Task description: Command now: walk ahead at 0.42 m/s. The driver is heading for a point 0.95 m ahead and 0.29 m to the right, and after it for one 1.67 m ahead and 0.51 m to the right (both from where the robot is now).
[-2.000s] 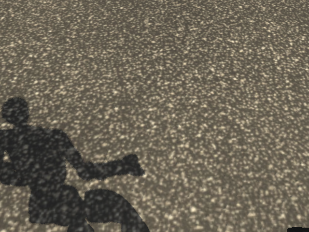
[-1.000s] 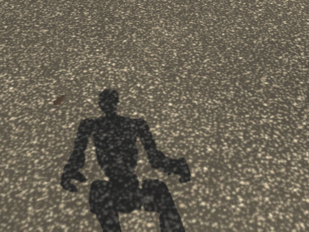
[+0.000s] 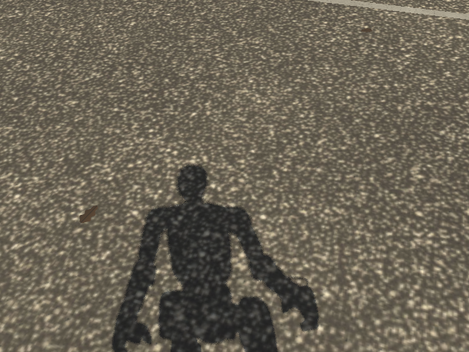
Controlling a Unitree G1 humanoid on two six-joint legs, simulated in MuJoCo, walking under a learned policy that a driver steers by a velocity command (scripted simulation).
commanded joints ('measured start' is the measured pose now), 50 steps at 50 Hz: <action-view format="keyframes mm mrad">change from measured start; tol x32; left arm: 1 44 108 8 -30 6 0 8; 50 -198 177 73 -369 10 48 5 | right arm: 1 -106 -40 -10 -74 -14 -10 13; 50 9 -146 -33 -166 -33 4 -37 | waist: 1 13 -112 51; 12 -2 -110 108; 17 -124 267 -448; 27 -5 37 40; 39 -78 12 73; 45 66 -159 -481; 50 -54 -34 -131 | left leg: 1 -275 62 -2 -72 114 -20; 12 -99 -10 13 -560 296 8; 15 393 -56 36 -557 253 65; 17 941 379 -684 -707 -124 262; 25 249 211 -85 -969 150 125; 38 547 249 199 -889 476 97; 42 504 198 258 -377 1035 17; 43 278 142 256 -80 699 -50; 44 -156 -81 166 305 -321 -127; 50 -101 44 -75 152 -92 -87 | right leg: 1 150 -245 218 -200 387 -128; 11 126 -280 127 -239 428 -113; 15 52 -217 96 200 827 -49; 17 -495 24 111 842 -277 27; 19 -626 -69 173 965 -184 -4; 38 -644 -139 -4 297 230 -10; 42 -202 30 -94 193 199 -97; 45 460 -410 758 60 719 -410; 50 -95 -230 337 -26 732 -249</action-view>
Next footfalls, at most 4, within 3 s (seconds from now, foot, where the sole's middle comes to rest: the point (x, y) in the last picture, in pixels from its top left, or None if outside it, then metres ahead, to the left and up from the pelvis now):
0.30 left None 0.35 0.15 -0.78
0.86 right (315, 326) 0.59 -0.15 -0.78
1.38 left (270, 266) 0.79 -0.03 -0.78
1.78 right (380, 276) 0.76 -0.37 -0.78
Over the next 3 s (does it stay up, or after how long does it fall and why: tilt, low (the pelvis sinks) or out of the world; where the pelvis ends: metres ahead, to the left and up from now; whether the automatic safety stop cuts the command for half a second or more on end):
stays up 1.30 -0.54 0.00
